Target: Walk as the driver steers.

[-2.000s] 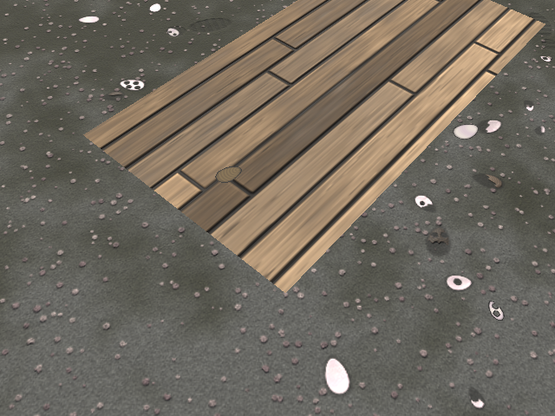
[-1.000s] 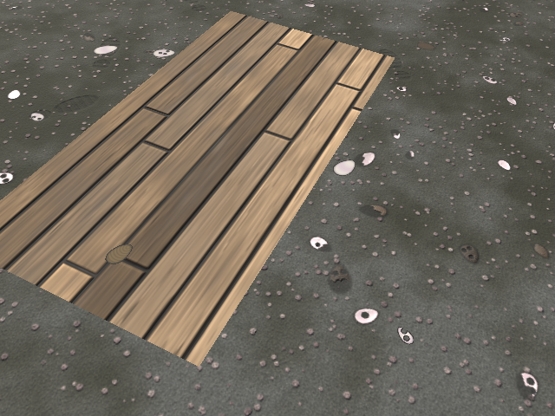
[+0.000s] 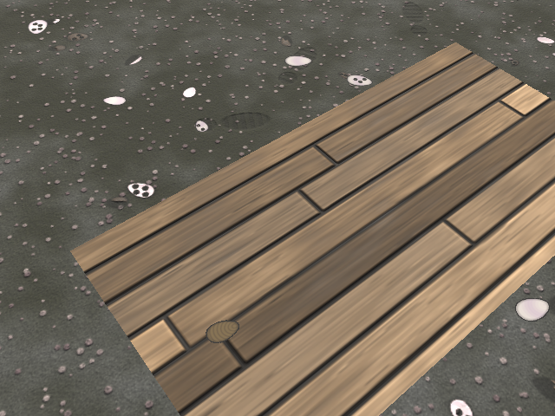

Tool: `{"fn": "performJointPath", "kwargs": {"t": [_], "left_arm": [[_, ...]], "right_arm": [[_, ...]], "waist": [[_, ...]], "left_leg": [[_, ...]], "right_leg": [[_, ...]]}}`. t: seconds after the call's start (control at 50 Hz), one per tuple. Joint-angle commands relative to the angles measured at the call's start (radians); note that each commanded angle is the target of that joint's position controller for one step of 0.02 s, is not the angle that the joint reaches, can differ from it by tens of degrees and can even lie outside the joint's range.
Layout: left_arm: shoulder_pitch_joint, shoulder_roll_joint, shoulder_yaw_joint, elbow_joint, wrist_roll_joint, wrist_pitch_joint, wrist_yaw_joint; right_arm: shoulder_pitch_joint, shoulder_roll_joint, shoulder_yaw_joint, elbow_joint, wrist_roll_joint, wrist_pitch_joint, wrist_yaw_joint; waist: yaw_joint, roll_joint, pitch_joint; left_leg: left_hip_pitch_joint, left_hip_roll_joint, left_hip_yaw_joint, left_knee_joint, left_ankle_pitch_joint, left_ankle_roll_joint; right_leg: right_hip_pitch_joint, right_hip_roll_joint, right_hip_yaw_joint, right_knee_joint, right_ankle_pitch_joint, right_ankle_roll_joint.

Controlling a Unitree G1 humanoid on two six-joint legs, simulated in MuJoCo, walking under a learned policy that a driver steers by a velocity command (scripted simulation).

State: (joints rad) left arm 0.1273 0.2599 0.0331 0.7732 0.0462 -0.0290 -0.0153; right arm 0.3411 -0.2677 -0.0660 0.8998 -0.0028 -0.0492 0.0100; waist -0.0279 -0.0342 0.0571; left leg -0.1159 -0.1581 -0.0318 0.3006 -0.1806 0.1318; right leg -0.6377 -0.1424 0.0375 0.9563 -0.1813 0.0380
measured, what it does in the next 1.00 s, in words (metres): walks ahead, turning right: right foot, then left foot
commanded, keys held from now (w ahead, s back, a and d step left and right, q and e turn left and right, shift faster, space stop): w+e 0.76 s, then w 0.14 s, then w+q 0.10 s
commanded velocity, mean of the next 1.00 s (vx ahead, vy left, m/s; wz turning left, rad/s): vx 0.50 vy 0.00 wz -0.33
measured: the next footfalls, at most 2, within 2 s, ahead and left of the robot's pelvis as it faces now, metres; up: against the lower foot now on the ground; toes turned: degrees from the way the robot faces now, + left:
right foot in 0.28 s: +0.33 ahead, -0.13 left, +0.00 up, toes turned -8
left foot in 0.80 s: +0.66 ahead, -0.05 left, +0.00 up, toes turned -24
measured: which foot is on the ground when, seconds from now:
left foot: down 0.00-0.30, up 0.32-0.78, down 0.80-1.00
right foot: up 0.00-0.26, down 0.28-0.80, up 0.82-1.00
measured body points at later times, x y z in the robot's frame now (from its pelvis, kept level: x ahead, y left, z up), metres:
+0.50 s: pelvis +0.29 -0.08 +0.00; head +0.31 -0.10 +0.45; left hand +0.37 +0.18 -0.13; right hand +0.36 -0.36 -0.13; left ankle +0.33 +0.07 -0.67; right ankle +0.29 -0.13 -0.74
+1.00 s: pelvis +0.57 -0.10 +0.00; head +0.59 -0.10 +0.45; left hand +0.75 +0.12 -0.13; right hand +0.54 -0.39 -0.11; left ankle +0.62 -0.03 -0.74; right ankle +0.47 -0.20 -0.67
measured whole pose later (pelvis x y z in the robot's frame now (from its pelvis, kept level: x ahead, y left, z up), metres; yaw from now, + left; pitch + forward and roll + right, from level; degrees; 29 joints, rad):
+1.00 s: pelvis +0.57 -0.10 +0.00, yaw -24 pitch +1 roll +0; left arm 0.28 0.30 0.06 0.82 0.04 -0.03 -0.02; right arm 0.27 -0.26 -0.03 0.82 -0.02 -0.08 0.01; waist 0.00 -0.04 0.03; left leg -0.23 -0.04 0.02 0.40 -0.18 0.05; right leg -0.43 0.03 0.06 1.06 -0.34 -0.05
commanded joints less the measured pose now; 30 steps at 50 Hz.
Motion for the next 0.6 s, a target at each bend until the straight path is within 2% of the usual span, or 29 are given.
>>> {"fn": "performJointPath", "kwargs": {"t": [0.02, 0.06, 0.12, 0.18, 0.22, 0.24, 0.26, 0.28, 0.3, 0.32, 0.34, 0.36, 0.38, 0.4, 0.42, 0.44, 0.48, 0.54, 0.6], "left_arm": [[-0.023, 0.06, 0.011, -0.046, -0.008, 0.001, -0.007], [-0.078, 0.062, 0.01, -0.061, -0.016, -0.001, -0.011], [-0.15, 0.06, 0.006, -0.083, -0.02, -0.006, -0.019], [-0.173, 0.063, 0.005, -0.099, -0.023, -0.011, -0.027], [-0.104, 0.071, 0.011, -0.082, -0.023, -0.012, -0.023], [-0.028, 0.086, 0.019, -0.058, -0.022, -0.014, -0.017], [0.093, 0.105, 0.031, -0.018, -0.02, -0.019, -0.01], [0.246, 0.126, 0.044, 0.027, -0.008, -0.027, -0.003], [0.379, 0.231, 0.074, 0.045, 0.012, -0.027, 0.01], [0.349, 0.26, 0.086, 0.049, -0.014, -0.016, 0.002], [0.266, 0.219, 0.08, 0.043, -0.046, -0.011, -0.008], [0.204, 0.176, 0.07, 0.028, -0.046, -0.009, -0.008], [0.178, 0.133, 0.059, 0.031, -0.037, -0.009, -0.006], [0.169, 0.113, 0.051, 0.04, -0.04, -0.012, -0.002], [0.169, 0.121, 0.051, 0.044, -0.041, -0.017, 0.002], [0.185, 0.124, 0.053, 0.051, -0.045, -0.026, 0.002], [0.206, 0.147, 0.06, 0.058, -0.047, -0.036, 0.004], [0.26, 0.158, 0.064, 0.067, -0.05, -0.032, 0.007], [0.316, 0.161, 0.068, 0.074, -0.051, -0.025, 0.01]], "right_arm": [[0.058, -0.114, -0.018, -0.032, 0.001, -0.025, -0.001], [0.092, -0.115, -0.014, -0.019, -0.003, -0.03, -0.003], [0.123, -0.111, -0.005, 0.0, -0.015, -0.034, -0.011], [0.124, -0.115, 0.001, 0.019, -0.029, -0.035, -0.024], [0.085, -0.128, 0.003, 0.021, -0.032, -0.037, -0.034], [0.077, -0.138, 0.002, 0.024, -0.036, -0.037, -0.038], [0.073, -0.148, 0.001, 0.026, -0.039, -0.032, -0.038], [0.055, -0.155, 0.002, 0.019, -0.031, -0.03, -0.04], [0.072, -0.105, 0.02, -0.029, -0.01, -0.039, -0.036], [0.114, -0.091, 0.016, -0.044, -0.002, -0.047, -0.022], [0.036, -0.131, 0.012, -0.057, -0.033, -0.049, -0.019], [-0.031, -0.127, 0.016, -0.081, -0.026, -0.061, -0.012], [-0.055, -0.115, 0.018, -0.09, -0.024, -0.064, -0.008], [-0.067, -0.104, 0.019, -0.101, -0.036, -0.049, -0.006], [-0.036, -0.087, 0.026, -0.101, -0.044, -0.03, -0.003], [-0.034, -0.081, 0.029, -0.105, -0.049, -0.017, -0.002], [-0.066, -0.069, 0.032, -0.122, -0.051, 0.0, 0.001], [-0.212, -0.066, 0.036, -0.18, -0.048, 0.005, 0.007], [-0.313, -0.056, 0.043, -0.216, -0.04, 0.003, 0.012]], "waist": [[-0.015, 0.077, -0.013], [-0.041, 0.084, -0.01], [-0.063, 0.087, 0.014], [-0.052, 0.091, 0.042], [-0.006, 0.104, 0.015], [0.027, 0.115, -0.028], [0.077, 0.113, -0.095], [0.153, 0.097, -0.168], [0.176, -0.041, -0.283], [0.112, -0.222, -0.357], [0.095, -0.052, -0.24], [0.083, 0.004, -0.133], [0.054, 0.064, -0.059], [0.026, 0.08, -0.025], [0.004, 0.032, -0.032], [-0.001, 0.022, -0.036], [0.0, 0.015, -0.039], [0.039, 0.001, -0.007], [0.085, -0.018, -0.021]], "left_leg": [[0.033, 0.264, -0.161, -0.139, 0.344, 0.082], [0.106, 0.277, -0.138, -0.14, 0.386, 0.055], [0.195, 0.305, -0.099, -0.142, 0.428, 0.051], [0.248, 0.344, -0.056, -0.13, 0.508, 0.047], [0.253, 0.351, -0.004, -0.041, 0.791, 0.022], [0.265, 0.351, 0.016, 0.062, 0.956, 0.01], [0.267, 0.34, 0.038, 0.226, 1.036, -0.001], [0.15, 0.319, 0.069, 0.442, 0.922, -0.02], [-0.136, 0.242, 0.121, 0.799, 0.537, -0.056], [-0.449, 0.035, 0.067, 1.091, -0.309, -0.089], [-0.549, 0.122, -0.058, 1.123, -0.246, -0.073], [-0.562, 0.168, -0.052, 1.075, -0.165, -0.075], [-0.53, 0.202, -0.042, 0.993, -0.131, -0.08], [-0.489, 0.222, -0.04, 0.939, -0.121, -0.091], [-0.444, 0.23, -0.032, 0.897, -0.125, -0.11], [-0.435, 0.235, -0.023, 0.864, -0.131, -0.126], [-0.446, 0.239, 0.004, 0.784, -0.1, -0.155], [-0.509, 0.24, 0.03, 0.616, 0.027, -0.187], [-0.523, 0.219, 0.032, 0.478, 0.14, -0.191]], "right_leg": [[-0.017, 0.015, -0.059, -0.12, 0.142, -0.008], [-0.042, 0.025, -0.07, -0.183, 0.19, -0.028], [-0.064, 0.053, -0.086, -0.263, 0.194, -0.062], [-0.025, 0.094, -0.094, -0.34, 0.129, -0.102], [0.104, 0.154, -0.123, -0.379, 0.049, -0.142], [0.192, 0.191, -0.139, -0.386, 0.007, -0.162], [0.311, 0.228, -0.151, -0.422, -0.013, -0.183], [0.524, 0.202, -0.103, -0.482, 0.032, -0.219], [0.808, -0.04, 0.241, -0.49, -0.031, -0.32], [0.962, -0.232, 0.737, -0.631, 0.062, -0.464], [0.877, -0.183, 0.646, -0.648, -0.002, -0.436], [0.738, -0.157, 0.512, -0.673, 0.024, -0.41], [0.619, -0.111, 0.428, -0.704, 0.101, -0.371], [0.535, -0.058, 0.358, -0.723, 0.162, -0.333], [0.487, -0.041, 0.324, -0.734, 0.234, -0.336], [0.475, -0.024, 0.299, -0.737, 0.294, -0.337], [0.443, 0.013, 0.256, -0.757, 0.291, -0.332], [0.447, 0.049, 0.243, -0.774, 0.295, -0.298], [0.512, 0.066, 0.25, -0.74, 0.337, -0.255]]}}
